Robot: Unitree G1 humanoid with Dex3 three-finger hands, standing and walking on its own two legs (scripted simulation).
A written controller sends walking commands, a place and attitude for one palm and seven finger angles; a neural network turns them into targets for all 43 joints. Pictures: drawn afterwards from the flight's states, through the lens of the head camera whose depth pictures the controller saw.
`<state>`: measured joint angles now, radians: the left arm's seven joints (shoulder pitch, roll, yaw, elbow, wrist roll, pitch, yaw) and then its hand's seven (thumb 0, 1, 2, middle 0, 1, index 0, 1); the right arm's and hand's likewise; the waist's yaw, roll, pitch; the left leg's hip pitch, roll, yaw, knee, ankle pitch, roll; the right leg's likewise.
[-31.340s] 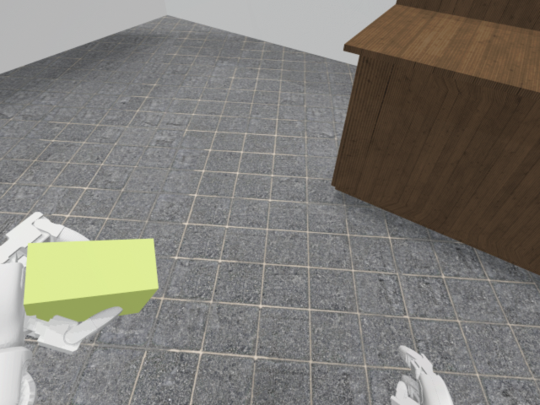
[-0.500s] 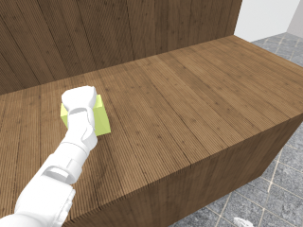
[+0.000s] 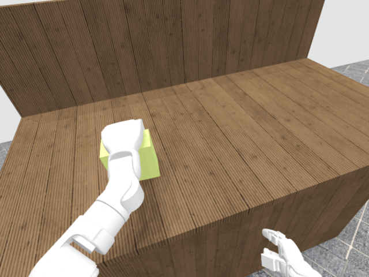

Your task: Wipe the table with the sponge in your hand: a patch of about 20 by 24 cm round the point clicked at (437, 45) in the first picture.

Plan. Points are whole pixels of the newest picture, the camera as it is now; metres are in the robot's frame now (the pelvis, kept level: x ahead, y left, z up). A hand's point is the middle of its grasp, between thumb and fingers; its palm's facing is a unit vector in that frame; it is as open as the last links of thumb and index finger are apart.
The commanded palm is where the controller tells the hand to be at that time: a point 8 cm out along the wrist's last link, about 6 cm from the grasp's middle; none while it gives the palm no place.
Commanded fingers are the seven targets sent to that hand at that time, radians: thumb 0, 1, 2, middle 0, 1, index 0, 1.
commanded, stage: wipe back along the third lane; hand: left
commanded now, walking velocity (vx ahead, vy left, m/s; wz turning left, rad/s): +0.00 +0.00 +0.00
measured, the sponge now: (134, 163) +0.36 +0.18 +0.08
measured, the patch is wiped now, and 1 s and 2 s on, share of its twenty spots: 0.95 0.95 0.95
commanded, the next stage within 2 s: slide back across to the middle lane in 0.86 s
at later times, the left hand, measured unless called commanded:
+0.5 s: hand (138, 166) +0.31 +0.15 +0.12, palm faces +0.09 -0.05 -0.99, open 10.1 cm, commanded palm +0.27 +0.14 +0.15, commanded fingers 0.00 0.10 1.30 -1.20 -1.60 -1.20 -1.60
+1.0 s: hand (144, 181) +0.27 +0.12 +0.12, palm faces +0.17 -0.17 -0.97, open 10.1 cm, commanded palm +0.22 +0.12 +0.16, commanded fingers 0.00 0.10 1.30 -1.20 -1.60 -1.20 -1.60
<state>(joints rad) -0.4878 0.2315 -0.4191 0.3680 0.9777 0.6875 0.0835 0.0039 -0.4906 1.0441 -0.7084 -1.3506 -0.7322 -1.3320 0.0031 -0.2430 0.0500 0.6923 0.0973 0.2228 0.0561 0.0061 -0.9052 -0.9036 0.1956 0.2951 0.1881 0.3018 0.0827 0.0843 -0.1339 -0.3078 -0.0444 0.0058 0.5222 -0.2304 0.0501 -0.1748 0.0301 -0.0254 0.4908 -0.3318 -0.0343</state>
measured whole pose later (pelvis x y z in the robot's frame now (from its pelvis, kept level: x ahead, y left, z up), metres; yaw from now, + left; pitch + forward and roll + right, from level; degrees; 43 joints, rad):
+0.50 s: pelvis -0.02 -0.04 +0.00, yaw -1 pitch -2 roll +1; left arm -0.36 0.28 -0.39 0.25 0.97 0.70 0.04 0.01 -0.49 1.04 -0.70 -1.35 -0.73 -1.34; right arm -0.01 -0.26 0.06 0.69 0.10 0.18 0.03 0.01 -0.91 -0.90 0.19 0.29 0.19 0.30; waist 0.07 0.11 -0.11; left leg -0.26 0.00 0.00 0.50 -0.20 0.00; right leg -0.15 0.07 -0.02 0.50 -0.32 -0.09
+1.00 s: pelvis -0.01 -0.06 +0.00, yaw -2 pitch -3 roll +1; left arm -0.08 0.30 -0.34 -0.13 0.95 0.66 0.04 0.01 -0.48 1.04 -0.69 -1.36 -0.72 -1.34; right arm -0.03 -0.27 0.05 0.66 0.09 0.18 0.05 0.01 -0.91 -0.90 0.19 0.29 0.19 0.30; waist 0.09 0.11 -0.09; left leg -0.23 0.03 0.00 0.51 -0.22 0.00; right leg -0.12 0.10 -0.01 0.50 -0.32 -0.11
